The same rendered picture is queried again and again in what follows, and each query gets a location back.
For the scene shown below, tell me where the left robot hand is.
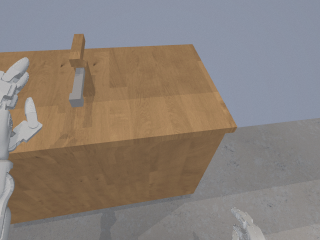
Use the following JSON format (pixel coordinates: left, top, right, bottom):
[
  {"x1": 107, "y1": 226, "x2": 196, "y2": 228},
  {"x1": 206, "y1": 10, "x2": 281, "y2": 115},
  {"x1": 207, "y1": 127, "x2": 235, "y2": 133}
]
[{"x1": 0, "y1": 57, "x2": 43, "y2": 160}]

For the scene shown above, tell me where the left robot forearm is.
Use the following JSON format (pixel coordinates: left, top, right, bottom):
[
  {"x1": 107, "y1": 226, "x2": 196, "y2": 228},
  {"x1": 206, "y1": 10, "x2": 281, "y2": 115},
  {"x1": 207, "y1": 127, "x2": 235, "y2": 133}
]
[{"x1": 0, "y1": 159, "x2": 15, "y2": 240}]

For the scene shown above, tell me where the right robot hand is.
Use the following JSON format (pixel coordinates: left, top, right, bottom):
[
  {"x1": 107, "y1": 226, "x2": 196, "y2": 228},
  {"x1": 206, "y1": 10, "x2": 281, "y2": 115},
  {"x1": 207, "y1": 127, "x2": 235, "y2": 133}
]
[{"x1": 231, "y1": 207, "x2": 266, "y2": 240}]

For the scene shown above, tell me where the counter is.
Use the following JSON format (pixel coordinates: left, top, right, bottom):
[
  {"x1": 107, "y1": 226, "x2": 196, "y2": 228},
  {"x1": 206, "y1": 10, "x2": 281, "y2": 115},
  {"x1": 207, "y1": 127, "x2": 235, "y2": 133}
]
[{"x1": 0, "y1": 34, "x2": 237, "y2": 224}]

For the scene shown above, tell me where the tap lever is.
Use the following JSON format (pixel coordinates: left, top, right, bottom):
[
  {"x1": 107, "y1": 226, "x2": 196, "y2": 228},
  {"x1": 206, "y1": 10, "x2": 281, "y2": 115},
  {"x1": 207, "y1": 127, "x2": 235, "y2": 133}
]
[{"x1": 68, "y1": 67, "x2": 86, "y2": 108}]

